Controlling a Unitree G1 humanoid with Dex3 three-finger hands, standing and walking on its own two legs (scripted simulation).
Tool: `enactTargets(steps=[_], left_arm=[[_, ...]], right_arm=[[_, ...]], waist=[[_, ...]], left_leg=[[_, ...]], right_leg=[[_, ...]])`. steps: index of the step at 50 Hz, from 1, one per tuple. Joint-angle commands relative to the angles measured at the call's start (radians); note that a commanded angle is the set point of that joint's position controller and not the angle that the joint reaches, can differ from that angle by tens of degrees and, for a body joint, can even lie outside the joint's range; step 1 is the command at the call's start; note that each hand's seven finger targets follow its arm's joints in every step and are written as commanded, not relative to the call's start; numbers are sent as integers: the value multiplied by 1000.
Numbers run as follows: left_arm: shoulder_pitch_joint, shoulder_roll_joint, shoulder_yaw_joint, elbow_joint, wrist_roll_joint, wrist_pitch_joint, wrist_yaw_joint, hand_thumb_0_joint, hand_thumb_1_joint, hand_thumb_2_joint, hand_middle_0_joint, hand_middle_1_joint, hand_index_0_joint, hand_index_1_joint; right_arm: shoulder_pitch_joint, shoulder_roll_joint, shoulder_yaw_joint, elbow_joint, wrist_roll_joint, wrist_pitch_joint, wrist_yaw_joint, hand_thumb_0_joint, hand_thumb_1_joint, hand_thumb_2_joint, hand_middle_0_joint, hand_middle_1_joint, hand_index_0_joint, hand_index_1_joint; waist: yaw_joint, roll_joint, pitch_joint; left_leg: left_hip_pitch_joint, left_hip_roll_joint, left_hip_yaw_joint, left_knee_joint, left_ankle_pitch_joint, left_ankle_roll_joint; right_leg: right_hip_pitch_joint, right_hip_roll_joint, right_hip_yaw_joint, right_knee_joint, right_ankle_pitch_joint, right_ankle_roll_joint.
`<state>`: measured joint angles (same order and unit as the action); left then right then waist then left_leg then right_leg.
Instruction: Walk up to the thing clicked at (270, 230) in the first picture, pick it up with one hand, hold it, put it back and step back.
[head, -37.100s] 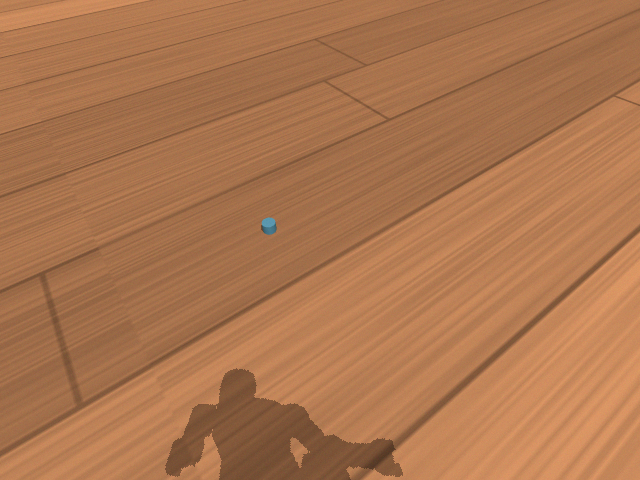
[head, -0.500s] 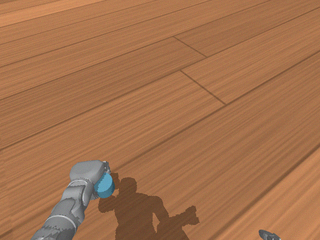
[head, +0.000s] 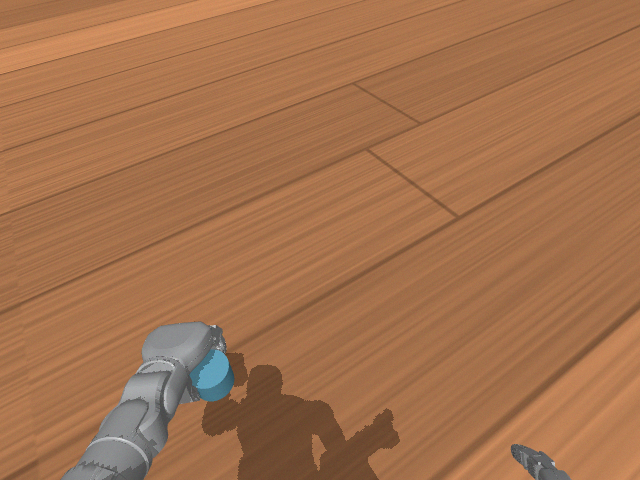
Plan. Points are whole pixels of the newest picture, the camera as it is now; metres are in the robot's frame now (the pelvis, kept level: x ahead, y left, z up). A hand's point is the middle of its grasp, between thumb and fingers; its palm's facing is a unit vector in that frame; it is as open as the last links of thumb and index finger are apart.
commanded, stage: hold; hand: left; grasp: from above
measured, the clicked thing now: (211, 375) +0.31 +0.20 -0.09
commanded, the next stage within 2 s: crouch in 1.04 s
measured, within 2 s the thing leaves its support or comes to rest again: neither
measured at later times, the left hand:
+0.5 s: hand (187, 370) +0.29 +0.21 -0.03, palm faces -0.44 -0.04 -0.90, open 8.5 cm
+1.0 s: hand (188, 365) +0.30 +0.21 -0.03, palm faces -0.45 -0.04 -0.89, open 8.4 cm
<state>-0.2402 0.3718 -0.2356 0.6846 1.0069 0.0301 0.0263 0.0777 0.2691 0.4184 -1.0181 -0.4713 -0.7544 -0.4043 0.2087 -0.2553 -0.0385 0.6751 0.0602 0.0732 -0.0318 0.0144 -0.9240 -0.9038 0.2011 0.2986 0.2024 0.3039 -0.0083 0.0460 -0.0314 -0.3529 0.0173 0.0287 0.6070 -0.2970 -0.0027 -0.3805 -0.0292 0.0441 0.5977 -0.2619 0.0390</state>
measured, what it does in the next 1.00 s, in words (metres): stands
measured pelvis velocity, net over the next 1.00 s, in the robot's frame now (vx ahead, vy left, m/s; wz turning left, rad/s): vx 0.01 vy -0.01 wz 0.00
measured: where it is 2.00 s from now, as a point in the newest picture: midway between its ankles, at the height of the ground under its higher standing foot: outside the picture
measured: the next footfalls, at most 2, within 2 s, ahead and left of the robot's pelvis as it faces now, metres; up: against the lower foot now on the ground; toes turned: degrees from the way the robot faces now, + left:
none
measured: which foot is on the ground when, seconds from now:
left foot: down 0.00-1.00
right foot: down 0.00-1.00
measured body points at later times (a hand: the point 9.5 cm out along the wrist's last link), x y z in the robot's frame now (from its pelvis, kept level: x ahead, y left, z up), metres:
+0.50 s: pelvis +0.00 -0.01 +0.01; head +0.01 -0.03 +0.46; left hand +0.31 +0.21 +0.02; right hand +0.15 -0.26 -0.11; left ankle +0.01 +0.12 -0.73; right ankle +0.03 -0.15 -0.73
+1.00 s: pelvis +0.01 -0.01 +0.01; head +0.02 -0.03 +0.46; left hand +0.32 +0.21 +0.02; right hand +0.15 -0.26 -0.11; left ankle +0.01 +0.12 -0.73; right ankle +0.03 -0.15 -0.73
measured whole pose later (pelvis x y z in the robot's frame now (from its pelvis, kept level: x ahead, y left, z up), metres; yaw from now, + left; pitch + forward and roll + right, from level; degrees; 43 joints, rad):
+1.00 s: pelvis +0.01 -0.01 +0.01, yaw +0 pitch +1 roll +0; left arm -0.23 0.38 -0.23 0.62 1.00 0.02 -0.03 0.07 0.30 0.36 -1.08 -0.33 -0.80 -0.29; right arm 0.19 -0.26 -0.04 0.67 0.07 0.08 -0.05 0.02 -0.92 -0.90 0.20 0.30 0.20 0.30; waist 0.01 0.05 0.00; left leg -0.25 0.02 0.03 0.50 -0.26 -0.01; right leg -0.28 -0.03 0.04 0.51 -0.23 0.03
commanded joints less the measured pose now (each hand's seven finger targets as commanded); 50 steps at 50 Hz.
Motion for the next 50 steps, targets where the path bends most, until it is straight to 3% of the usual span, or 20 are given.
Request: enactTargets(steps=[1,10,11,13,25,29,30,31,32,34,36,37,39,41,42,44,46,49,50], left_arm=[[-328,184,94,-211,-4,-1,37,0,564,545,-1036,-452,-1023,-468],[-305,210,121,-219,-10,-5,28,0,549,553,-1054,-411,-1026,-442],[-313,186,94,-233,-8,-4,24,0,549,551,-1055,-407,-1024,-440],[-329,220,124,-259,-3,-5,23,0,544,537,-1045,-401,-1017,-431],[-315,186,91,-269,-11,5,-12,0,576,512,-1075,-364,-1047,-396],[-318,206,111,-276,-14,5,-18,0,566,484,-1057,-357,-1035,-382],[-308,188,93,-260,-10,5,-22,0,566,482,-1063,-350,-1038,-377],[-313,194,100,-253,-12,4,-22,0,575,483,-1066,-362,-1044,-387],[-314,227,135,-252,-13,0,-20,0,576,488,-1061,-364,-1039,-389],[-301,205,113,-252,-8,-4,-21,0,560,498,-1063,-351,-1033,-384],[-342,219,123,-281,-4,-11,-21,0,574,491,-1078,-342,-1047,-375],[-350,229,130,-295,-4,-13,-19,0,570,486,-1069,-344,-1041,-374],[-299,201,119,-261,-8,-12,-17,0,575,510,-1083,-344,-1049,-381],[-343,204,110,-275,-4,-13,-12,0,574,493,-1078,-338,-1047,-373],[-376,221,120,-286,-3,-14,-8,0,570,478,-1070,-335,-1042,-365],[-315,223,138,-260,-7,-12,-2,0,575,475,-1067,-336,-1043,-364],[-325,177,88,-270,-7,-10,-9,0,586,504,-1101,-312,-1060,-356],[-316,209,119,-282,-15,-10,-8,0,583,478,-1080,-335,-1053,-364],[-309,200,108,-259,-16,-7,-9,0,577,487,-1089,-315,-1054,-353]], right_arm=[[-82,-131,-44,-137,-4,-44,-13,0,-918,-909,200,300,199,300],[-97,-132,-40,-139,-4,-47,-17,0,-918,-910,200,300,199,300],[-105,-125,-37,-145,-2,-48,-16,0,-918,-910,200,300,199,300],[-107,-125,-39,-146,1,-47,-17,0,-918,-910,200,300,199,300],[-115,-121,-35,-145,4,-46,-23,0,-916,-909,200,299,199,299],[-116,-124,-33,-146,3,-43,-23,0,-915,-908,200,300,199,300],[-119,-121,-31,-147,4,-42,-23,0,-916,-909,200,300,199,300],[-111,-123,-32,-144,2,-42,-22,0,-916,-909,200,300,199,300],[-115,-124,-33,-145,4,-40,-24,0,-915,-909,200,300,199,300],[-115,-120,-32,-151,4,-38,-24,0,-916,-909,200,300,199,300],[-112,-122,-35,-151,2,-38,-23,0,-915,-909,200,300,199,300],[-115,-118,-34,-147,2,-38,-24,0,-915,-909,200,300,199,300],[-107,-120,-34,-148,1,-36,-23,0,-915,-909,200,300,199,300],[-108,-120,-37,-144,2,-35,-24,0,-915,-909,200,300,199,299],[-105,-124,-38,-144,2,-35,-25,0,-915,-909,200,300,199,300],[-106,-122,-38,-146,2,-34,-25,0,-914,-909,200,300,199,300],[-115,-119,-38,-149,2,-34,-24,0,-914,-909,200,300,199,299],[-103,-123,-42,-144,3,-34,-25,0,-915,-909,200,300,199,300],[-107,-125,-40,-143,3,-32,-25,0,-914,-909,200,300,199,300]], waist=[[-4,-37,-233],[11,-34,-209],[5,-38,-202],[16,-18,-230],[5,-49,-212],[14,-47,-209],[9,-46,-195],[7,-53,-199],[20,-40,-199],[15,-50,-209],[8,-37,-224],[21,-24,-243],[15,-41,-216],[9,-28,-234],[7,-24,-245],[24,-23,-222],[7,-44,-219],[21,-21,-235],[15,-37,-222]], left_leg=[[114,-29,2,-110,152,10],[124,-26,-1,-135,151,8],[125,-28,0,-138,149,10],[139,-30,4,-140,162,9],[176,-34,14,-150,207,15],[179,-31,10,-159,212,13],[176,-30,9,-162,212,13],[176,-30,9,-161,210,14],[173,-31,8,-165,211,13],[180,-33,10,-161,226,14],[192,-33,13,-160,228,15],[199,-34,11,-161,249,13],[192,-31,10,-163,246,13],[204,-31,11,-162,260,12],[211,-31,10,-163,260,10],[196,-34,14,-166,240,10],[205,-32,11,-169,238,12],[210,-30,10,-170,261,9],[210,-27,8,-172,261,9]], right_leg=[[80,55,-43,-103,102,-42],[104,55,-46,-125,97,-42],[99,53,-44,-127,95,-42],[112,52,-42,-128,106,-44],[131,49,-38,-154,153,-37],[145,50,-41,-157,154,-40],[137,51,-42,-155,155,-41],[140,51,-41,-158,154,-40],[147,51,-43,-158,152,-41],[145,49,-40,-155,165,-41],[152,48,-36,-157,172,-41],[162,49,-39,-153,188,-42],[161,52,-42,-158,181,-43],[159,51,-42,-154,198,-43],[157,52,-41,-154,198,-43],[161,50,-41,-163,176,-43],[152,51,-43,-168,175,-42],[165,51,-45,-163,196,-44],[164,53,-47,-163,193,-45]])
